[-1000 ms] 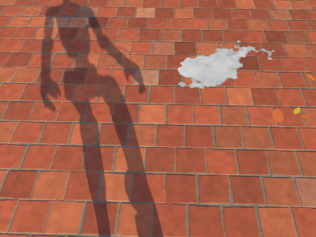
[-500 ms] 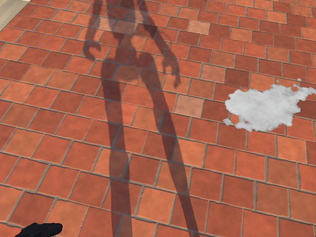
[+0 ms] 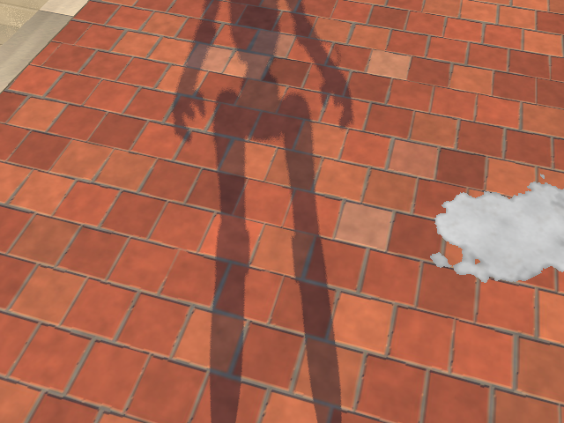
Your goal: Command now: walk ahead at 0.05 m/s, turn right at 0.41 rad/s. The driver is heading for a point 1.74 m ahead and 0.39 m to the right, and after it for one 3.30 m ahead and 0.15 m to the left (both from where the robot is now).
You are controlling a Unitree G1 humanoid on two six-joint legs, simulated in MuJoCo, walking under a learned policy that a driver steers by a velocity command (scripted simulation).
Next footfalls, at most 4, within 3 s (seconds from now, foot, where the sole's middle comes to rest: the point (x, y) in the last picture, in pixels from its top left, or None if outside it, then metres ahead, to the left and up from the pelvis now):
0.06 left None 0.09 0.14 -0.77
0.48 right None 0.03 -0.12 -0.77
0.88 left None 0.11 0.10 -0.77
2.66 left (329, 410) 0.47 -0.06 -0.77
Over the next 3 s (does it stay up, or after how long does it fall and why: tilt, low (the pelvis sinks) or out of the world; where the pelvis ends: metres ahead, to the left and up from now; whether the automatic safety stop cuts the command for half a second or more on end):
stays up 0.34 -0.09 0.00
